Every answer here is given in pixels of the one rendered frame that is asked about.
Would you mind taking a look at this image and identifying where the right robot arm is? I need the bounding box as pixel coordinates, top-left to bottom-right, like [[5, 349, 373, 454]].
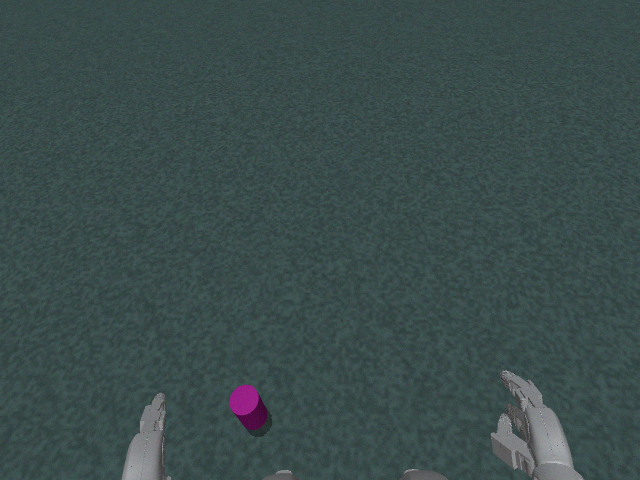
[[532, 463, 584, 480]]

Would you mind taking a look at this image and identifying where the can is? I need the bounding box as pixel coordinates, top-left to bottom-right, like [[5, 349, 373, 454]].
[[229, 385, 267, 430]]

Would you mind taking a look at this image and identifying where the left robot hand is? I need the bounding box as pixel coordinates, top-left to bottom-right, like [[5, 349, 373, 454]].
[[122, 393, 171, 480]]

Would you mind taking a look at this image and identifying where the right robot hand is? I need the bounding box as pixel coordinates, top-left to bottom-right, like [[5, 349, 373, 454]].
[[491, 370, 574, 478]]

